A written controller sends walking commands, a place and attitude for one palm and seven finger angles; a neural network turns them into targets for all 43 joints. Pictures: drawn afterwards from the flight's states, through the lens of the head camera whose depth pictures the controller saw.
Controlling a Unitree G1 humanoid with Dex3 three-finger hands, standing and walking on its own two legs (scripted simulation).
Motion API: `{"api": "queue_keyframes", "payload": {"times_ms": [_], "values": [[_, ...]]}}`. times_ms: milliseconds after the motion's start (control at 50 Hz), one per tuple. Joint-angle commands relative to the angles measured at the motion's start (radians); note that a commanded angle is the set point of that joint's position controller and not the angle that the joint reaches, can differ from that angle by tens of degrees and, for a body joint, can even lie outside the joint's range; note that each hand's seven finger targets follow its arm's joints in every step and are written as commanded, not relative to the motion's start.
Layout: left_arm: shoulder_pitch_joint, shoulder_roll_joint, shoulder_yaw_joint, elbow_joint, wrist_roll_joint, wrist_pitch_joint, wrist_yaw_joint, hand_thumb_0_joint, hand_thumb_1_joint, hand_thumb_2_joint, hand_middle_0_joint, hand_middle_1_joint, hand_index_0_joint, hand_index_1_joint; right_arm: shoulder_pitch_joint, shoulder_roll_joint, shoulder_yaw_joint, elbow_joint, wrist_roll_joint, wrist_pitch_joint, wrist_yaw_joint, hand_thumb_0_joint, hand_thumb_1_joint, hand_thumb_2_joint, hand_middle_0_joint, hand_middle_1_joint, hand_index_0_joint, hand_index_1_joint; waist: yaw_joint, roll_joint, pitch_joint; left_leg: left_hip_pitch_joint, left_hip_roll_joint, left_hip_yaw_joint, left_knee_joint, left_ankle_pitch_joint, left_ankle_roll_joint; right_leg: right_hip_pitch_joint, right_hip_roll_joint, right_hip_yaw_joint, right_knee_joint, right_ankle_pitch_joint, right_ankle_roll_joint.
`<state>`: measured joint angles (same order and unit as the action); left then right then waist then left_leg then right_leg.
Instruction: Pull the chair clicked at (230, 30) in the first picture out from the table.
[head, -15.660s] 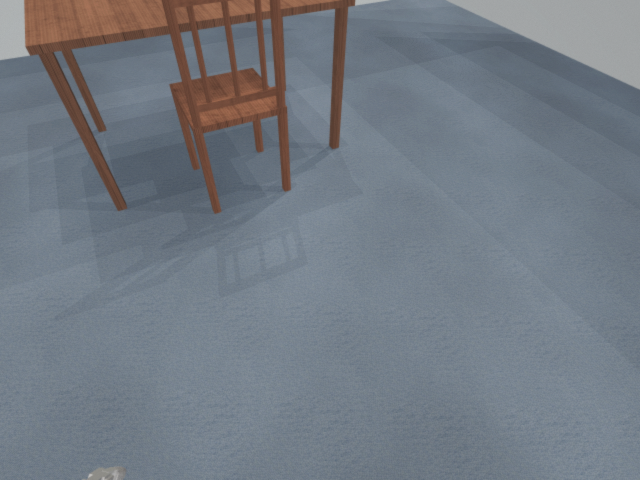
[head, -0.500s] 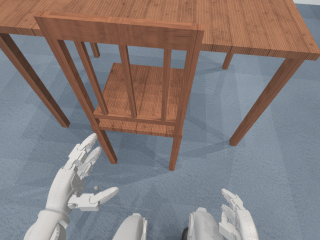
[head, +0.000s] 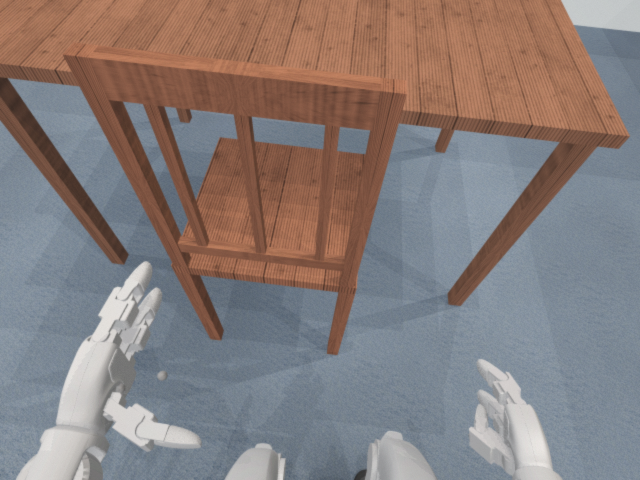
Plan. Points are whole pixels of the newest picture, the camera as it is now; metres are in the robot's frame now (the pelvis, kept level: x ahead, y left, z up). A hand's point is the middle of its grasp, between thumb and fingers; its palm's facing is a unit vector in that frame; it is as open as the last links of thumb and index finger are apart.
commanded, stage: raise the hand toward the chair's back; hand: left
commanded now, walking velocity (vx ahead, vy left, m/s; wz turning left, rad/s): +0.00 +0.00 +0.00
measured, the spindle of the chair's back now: (253, 195) +0.51 +0.14 +0.00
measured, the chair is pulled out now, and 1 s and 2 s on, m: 0.00 0.00 0.00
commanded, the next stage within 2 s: aim the fingers beside a spindle in 0.82 s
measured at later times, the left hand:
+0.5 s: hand (154, 353) +0.24 +0.20 +0.05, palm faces -0.05 -1.00 -0.05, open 16.9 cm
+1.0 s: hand (146, 358) +0.24 +0.20 +0.05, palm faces -0.05 -1.00 -0.04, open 16.9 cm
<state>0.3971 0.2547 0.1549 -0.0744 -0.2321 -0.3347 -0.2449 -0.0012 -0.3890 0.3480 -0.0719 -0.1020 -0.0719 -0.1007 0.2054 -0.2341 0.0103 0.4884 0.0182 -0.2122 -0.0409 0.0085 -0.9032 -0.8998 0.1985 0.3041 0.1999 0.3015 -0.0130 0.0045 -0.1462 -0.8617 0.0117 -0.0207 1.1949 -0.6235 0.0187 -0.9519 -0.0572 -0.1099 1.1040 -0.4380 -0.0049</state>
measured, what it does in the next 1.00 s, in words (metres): stands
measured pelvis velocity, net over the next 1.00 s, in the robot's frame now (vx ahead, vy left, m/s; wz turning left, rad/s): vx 0.00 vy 0.00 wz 0.00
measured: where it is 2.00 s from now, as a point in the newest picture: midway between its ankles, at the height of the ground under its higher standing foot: outside the picture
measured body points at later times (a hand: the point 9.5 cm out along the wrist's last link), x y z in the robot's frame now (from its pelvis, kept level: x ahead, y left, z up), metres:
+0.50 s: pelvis +0.00 -0.01 +0.01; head +0.07 +0.01 +0.45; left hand +0.24 +0.25 +0.06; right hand +0.17 -0.26 -0.06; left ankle -0.02 +0.10 -0.65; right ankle +0.05 -0.13 -0.65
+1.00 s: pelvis +0.00 +0.00 +0.01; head +0.07 +0.02 +0.45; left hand +0.24 +0.26 +0.05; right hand +0.18 -0.23 -0.06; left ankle -0.02 +0.10 -0.65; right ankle +0.05 -0.13 -0.65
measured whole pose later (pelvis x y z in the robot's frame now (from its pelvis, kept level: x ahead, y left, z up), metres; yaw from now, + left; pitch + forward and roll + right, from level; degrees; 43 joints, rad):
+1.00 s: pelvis +0.00 +0.00 +0.01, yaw +0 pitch +16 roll -2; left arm 0.27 0.27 0.23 0.08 -0.28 -0.34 -0.34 -0.01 -0.50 0.30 -0.06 -0.08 -0.06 -0.08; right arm 0.23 -0.25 0.03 0.54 0.02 -0.24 -0.04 0.01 -0.90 -0.90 0.20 0.30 0.20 0.30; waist -0.02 0.01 -0.13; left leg -0.83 0.01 -0.02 1.15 -0.59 0.02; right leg -0.91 -0.06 -0.11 1.05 -0.41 0.00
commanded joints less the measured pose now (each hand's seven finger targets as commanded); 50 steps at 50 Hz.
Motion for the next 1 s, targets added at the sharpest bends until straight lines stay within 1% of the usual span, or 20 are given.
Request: {"api": "queue_keyframes", "payload": {"times_ms": [0,120,160,220,240,320,380,420,500,520,560,600,620,700,820,900,920,940,960,980], "values": [[-0.07,0.128,0.098,-0.187,-0.03,-0.066,-0.027,0.0,-0.5,0.3,-0.06,-0.08,-0.06,-0.08,-0.003,-0.139,-0.055,-0.13,0.003,-0.056,-0.01,0.0,-0.9,-0.9,0.2,0.3,0.2,0.3,-0.002,0.057,-0.242,0.055,-0.019,-0.019,-0.205,0.382,-0.017,0.291,0.037,0.042,-0.133,0.185,-0.026],[-0.094,0.155,0.142,-0.146,-0.048,-0.059,-0.049,0.0,-0.5,0.3,-0.06,-0.08,-0.06,-0.08,-0.003,-0.138,-0.056,-0.106,0.004,-0.066,-0.009,0.0,-0.9,-0.9,0.2,0.3,0.2,0.3,-0.001,0.054,-0.258,0.075,-0.017,-0.019,-0.201,0.435,-0.017,0.315,0.039,0.044,-0.137,0.246,-0.027],[-0.108,0.142,0.135,-0.134,-0.055,-0.059,-0.061,0.0,-0.5,0.3,-0.06,-0.08,-0.06,-0.08,-0.002,-0.141,-0.057,-0.103,0.006,-0.067,-0.01,0.0,-0.9,-0.9,0.2,0.3,0.2,0.3,-0.007,0.034,-0.255,0.071,-0.017,-0.019,-0.206,0.427,-0.018,0.321,0.036,0.044,-0.143,0.245,-0.024],[-0.136,0.166,0.159,-0.087,-0.06,-0.05,-0.071,0.0,-0.5,0.3,-0.06,-0.08,-0.06,-0.08,-0.004,-0.148,-0.055,-0.097,0.009,-0.067,-0.013,0.0,-0.9,-0.9,0.2,0.3,0.2,0.3,-0.009,0.014,-0.232,0.048,-0.019,-0.015,-0.211,0.379,-0.012,0.317,0.037,0.05,-0.162,0.193,-0.022],[-0.149,0.163,0.158,-0.092,-0.067,-0.052,-0.076,0.0,-0.5,0.3,-0.06,-0.08,-0.06,-0.08,-0.002,-0.148,-0.053,-0.099,0.009,-0.068,-0.012,0.0,-0.9,-0.9,0.2,0.3,0.2,0.3,-0.007,0.029,-0.231,0.047,-0.022,-0.013,-0.217,0.366,-0.013,0.326,0.034,0.056,-0.17,0.179,-0.022],[-0.16,0.177,0.178,-0.075,-0.075,-0.057,-0.084,0.0,-0.5,0.3,-0.06,-0.08,-0.06,-0.08,0.0,-0.152,-0.055,-0.096,0.009,-0.073,-0.014,0.0,-0.9,-0.9,0.2,0.3,0.2,0.3,-0.002,0.02,-0.245,0.052,-0.022,-0.012,-0.228,0.366,-0.011,0.354,0.034,0.063,-0.183,0.177,-0.023],[-0.149,0.166,0.163,-0.083,-0.075,-0.066,-0.085,0.0,-0.5,0.3,-0.06,-0.08,-0.06,-0.08,0.003,-0.151,-0.056,-0.096,0.01,-0.077,-0.009,0.0,-0.9,-0.9,0.2,0.3,0.2,0.3,0.001,0.048,-0.243,0.066,-0.024,-0.01,-0.238,0.375,-0.014,0.355,0.031,0.062,-0.185,0.186,-0.023],[-0.136,0.171,0.171,-0.06,-0.071,-0.065,-0.08,0.0,-0.5,0.3,-0.06,-0.08,-0.06,-0.08,0.002,-0.152,-0.059,-0.093,0.009,-0.077,-0.007,0.0,-0.9,-0.9,0.2,0.3,0.2,0.3,-0.001,0.017,-0.236,0.059,-0.022,-0.013,-0.239,0.378,-0.012,0.355,0.034,0.059,-0.187,0.189,-0.024],[-0.163,0.172,0.168,-0.062,-0.066,-0.079,-0.072,0.0,-0.5,0.3,-0.06,-0.08,-0.06,-0.08,0.001,-0.153,-0.06,-0.092,0.009,-0.078,-0.006,0.0,-0.9,-0.9,0.2,0.3,0.2,0.3,-0.003,0.043,-0.207,0.056,-0.023,-0.01,-0.247,0.339,-0.013,0.329,0.031,0.06,-0.192,0.141,-0.023],[-0.162,0.179,0.175,-0.064,-0.066,-0.083,-0.07,0.0,-0.5,0.3,-0.06,-0.08,-0.06,-0.08,0.0,-0.154,-0.061,-0.092,0.008,-0.079,-0.006,0.0,-0.9,-0.9,0.2,0.3,0.2,0.3,-0.003,0.027,-0.216,0.054,-0.021,-0.011,-0.243,0.344,-0.011,0.337,0.033,0.063,-0.192,0.148,-0.024],[-0.164,0.174,0.171,-0.071,-0.065,-0.089,-0.07,0.0,-0.5,0.3,-0.06,-0.08,-0.06,-0.08,0.005,-0.153,-0.06,-0.094,0.007,-0.08,-0.006,0.0,-0.9,-0.9,0.2,0.3,0.2,0.3,-0.002,0.046,-0.232,0.065,-0.023,-0.009,-0.246,0.351,-0.012,0.339,0.031,0.062,-0.19,0.156,-0.023],[-0.167,0.164,0.16,-0.065,-0.067,-0.091,-0.072,0.0,-0.5,0.3,-0.06,-0.08,-0.06,-0.08,0.002,-0.154,-0.058,-0.093,0.008,-0.082,-0.004,0.0,-0.9,-0.9,0.2,0.3,0.2,0.3,-0.005,0.056,-0.21,0.068,-0.022,-0.011,-0.25,0.343,-0.015,0.32,0.032,0.057,-0.19,0.144,-0.023],[-0.166,0.175,0.169,-0.059,-0.065,-0.089,-0.072,0.0,-0.5,0.3,-0.06,-0.08,-0.06,-0.08,0.002,-0.156,-0.059,-0.093,0.006,-0.08,-0.005,0.0,-0.9,-0.9,0.2,0.3,0.2,0.3,-0.006,0.037,-0.216,0.061,-0.021,-0.011,-0.245,0.341,-0.012,0.323,0.034,0.06,-0.19,0.141,-0.022],[-0.171,0.17,0.159,-0.076,-0.061,-0.089,-0.075,0.0,-0.5,0.3,-0.06,-0.08,-0.06,-0.08,0.004,-0.157,-0.056,-0.095,0.006,-0.082,-0.005,0.0,-0.9,-0.9,0.2,0.3,0.2,0.3,-0.003,0.066,-0.225,0.085,-0.021,-0.017,-0.254,0.359,-0.016,0.319,0.035,0.05,-0.182,0.155,-0.024],[-0.174,0.17,0.165,-0.048,-0.065,-0.077,-0.083,0.0,-0.5,0.3,-0.06,-0.08,-0.06,-0.08,0.002,-0.158,-0.053,-0.093,0.004,-0.079,-0.006,0.0,-0.9,-0.9,0.2,0.3,0.2,0.3,-0.007,0.033,-0.208,0.075,-0.019,-0.023,-0.254,0.348,-0.018,0.311,0.039,0.045,-0.183,0.146,-0.024],[-0.176,0.162,0.158,-0.053,-0.068,-0.074,-0.09,0.0,-0.5,0.3,-0.06,-0.08,-0.06,-0.08,0.002,-0.159,-0.051,-0.099,0.005,-0.081,-0.007,0.0,-0.9,-0.9,0.2,0.3,0.2,0.3,-0.004,0.049,-0.209,0.074,-0.022,-0.021,-0.255,0.332,-0.019,0.305,0.037,0.047,-0.184,0.126,-0.023],[-0.213,0.157,0.143,-0.045,-0.064,-0.072,-0.089,0.0,-0.5,0.3,-0.06,-0.08,-0.06,-0.08,-0.001,-0.163,-0.047,-0.096,0.003,-0.081,-0.008,0.0,-0.9,-0.9,0.2,0.3,0.2,0.3,-0.018,0.029,-0.194,0.061,-0.021,-0.026,-0.25,0.325,-0.017,0.29,0.039,0.045,-0.181,0.121,-0.022],[-0.255,0.148,0.13,-0.043,-0.06,-0.075,-0.09,0.0,-0.5,0.3,-0.06,-0.08,-0.06,-0.08,0.004,-0.163,-0.047,-0.09,0.002,-0.083,-0.009,0.0,-0.9,-0.9,0.2,0.3,0.2,0.3,-0.026,0.036,-0.193,0.062,-0.02,-0.025,-0.242,0.318,-0.016,0.27,0.039,0.046,-0.179,0.115,-0.02],[-0.283,0.149,0.125,-0.045,-0.059,-0.081,-0.088,0.0,-0.5,0.3,-0.06,-0.08,-0.06,-0.08,0.008,-0.166,-0.047,-0.085,0.001,-0.087,-0.011,0.0,-0.9,-0.9,0.2,0.3,0.2,0.3,-0.027,0.033,-0.203,0.059,-0.02,-0.03,-0.237,0.312,-0.019,0.265,0.037,0.046,-0.172,0.107,-0.02],[-0.273,0.139,0.114,-0.044,-0.055,-0.083,-0.089,0.0,-0.5,0.3,-0.06,-0.08,-0.06,-0.08,0.012,-0.166,-0.048,-0.087,0.001,-0.09,-0.011,0.0,-0.9,-0.9,0.2,0.3,0.2,0.3,-0.023,0.06,-0.214,0.074,-0.02,-0.03,-0.237,0.331,-0.021,0.257,0.037,0.045,-0.165,0.12,-0.023]]}}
